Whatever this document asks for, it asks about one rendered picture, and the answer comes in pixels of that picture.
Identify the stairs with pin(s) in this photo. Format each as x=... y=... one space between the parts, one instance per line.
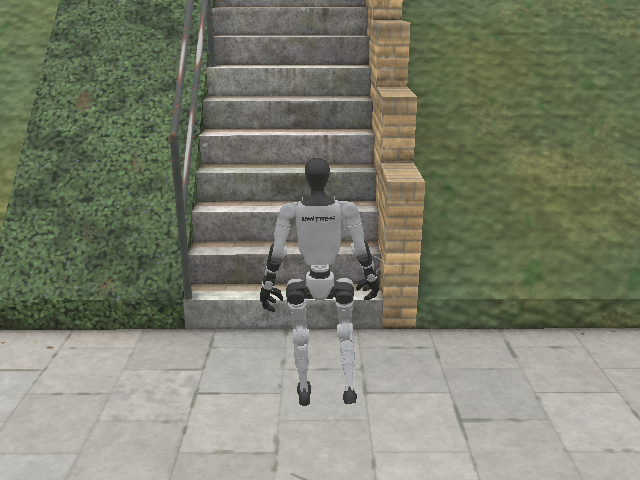
x=291 y=83

